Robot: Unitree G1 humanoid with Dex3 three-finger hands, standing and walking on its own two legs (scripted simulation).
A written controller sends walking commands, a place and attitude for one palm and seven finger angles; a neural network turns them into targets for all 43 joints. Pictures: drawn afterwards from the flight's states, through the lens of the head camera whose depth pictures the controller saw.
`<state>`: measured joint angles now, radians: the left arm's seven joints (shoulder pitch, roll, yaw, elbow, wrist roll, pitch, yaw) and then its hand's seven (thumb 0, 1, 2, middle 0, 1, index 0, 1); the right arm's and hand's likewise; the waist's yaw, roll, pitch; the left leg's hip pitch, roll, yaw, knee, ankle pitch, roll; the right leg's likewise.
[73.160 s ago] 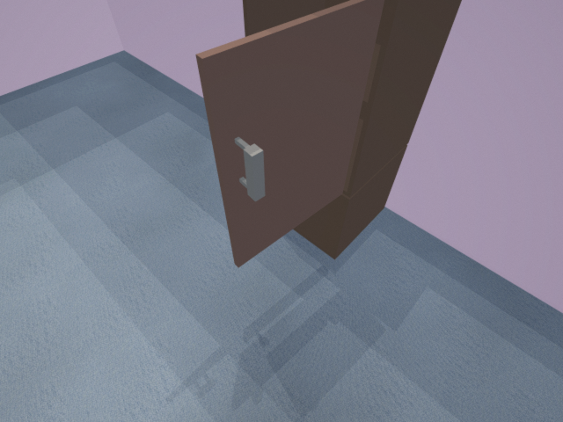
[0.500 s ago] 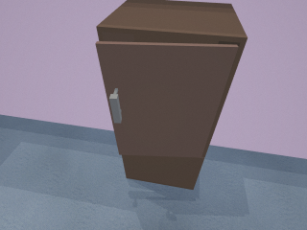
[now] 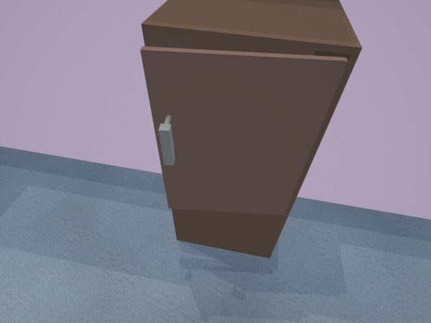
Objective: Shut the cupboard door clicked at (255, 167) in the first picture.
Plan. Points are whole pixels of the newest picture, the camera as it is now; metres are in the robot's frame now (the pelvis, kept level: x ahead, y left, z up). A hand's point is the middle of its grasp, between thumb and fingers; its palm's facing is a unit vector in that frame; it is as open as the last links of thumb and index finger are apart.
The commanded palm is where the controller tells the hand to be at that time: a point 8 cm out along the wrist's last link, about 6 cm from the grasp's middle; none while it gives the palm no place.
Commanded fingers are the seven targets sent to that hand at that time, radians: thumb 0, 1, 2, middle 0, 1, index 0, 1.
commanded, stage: look again from close up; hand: left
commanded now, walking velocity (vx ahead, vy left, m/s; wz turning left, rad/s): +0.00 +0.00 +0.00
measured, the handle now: (168, 139) +0.54 +0.16 +0.02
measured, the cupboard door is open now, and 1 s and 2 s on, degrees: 8 8 8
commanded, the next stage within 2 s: shuffle to correct the standing spot in 0.18 s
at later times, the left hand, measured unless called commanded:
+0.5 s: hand out of the picture +0.02 +0.19 -0.18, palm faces +0.00 -0.98 -0.21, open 7.4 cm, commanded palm none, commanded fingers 0.00 0.90 0.90 -0.20 -0.30 -0.20 -0.30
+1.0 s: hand out of the picture +0.10 +0.14 -0.19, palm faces +0.05 -0.99 -0.16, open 7.4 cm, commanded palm none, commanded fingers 0.00 0.90 0.90 -0.20 -0.30 -0.20 -0.30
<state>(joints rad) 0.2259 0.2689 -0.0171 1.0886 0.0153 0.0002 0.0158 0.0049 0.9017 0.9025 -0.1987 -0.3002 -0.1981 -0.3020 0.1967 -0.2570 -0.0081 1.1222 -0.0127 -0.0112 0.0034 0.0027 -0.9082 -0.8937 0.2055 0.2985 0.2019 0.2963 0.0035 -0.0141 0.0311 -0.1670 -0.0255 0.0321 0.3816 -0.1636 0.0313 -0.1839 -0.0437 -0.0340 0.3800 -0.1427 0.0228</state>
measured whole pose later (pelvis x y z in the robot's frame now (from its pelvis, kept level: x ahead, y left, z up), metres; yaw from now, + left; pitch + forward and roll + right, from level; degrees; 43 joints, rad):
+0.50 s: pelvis +0.02 +0.00 +0.00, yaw -1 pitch -2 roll +0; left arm 0.30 0.20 -0.01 1.10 0.02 0.01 0.02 0.00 0.90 0.90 -0.20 -0.30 -0.19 -0.30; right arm 0.24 -0.19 -0.01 1.13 -0.02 0.00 -0.01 0.00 -0.91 -0.89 0.20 0.30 0.20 0.30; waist 0.01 -0.02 0.00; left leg -0.17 -0.02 0.04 0.41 -0.21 0.03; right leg -0.20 -0.04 -0.02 0.44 -0.22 0.02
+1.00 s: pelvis +0.11 -0.02 -0.01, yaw -1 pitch -2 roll +0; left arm 0.31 0.12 0.03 1.08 0.01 0.01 0.04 0.00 0.91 0.90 -0.20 -0.30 -0.20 -0.30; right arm 0.32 -0.09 -0.03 1.14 -0.01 -0.01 -0.06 0.00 -0.91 -0.89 0.20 0.30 0.20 0.30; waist 0.00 -0.01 0.06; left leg -0.14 0.03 0.07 0.63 -0.39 0.00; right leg -0.20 -0.03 -0.10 0.57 -0.32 -0.01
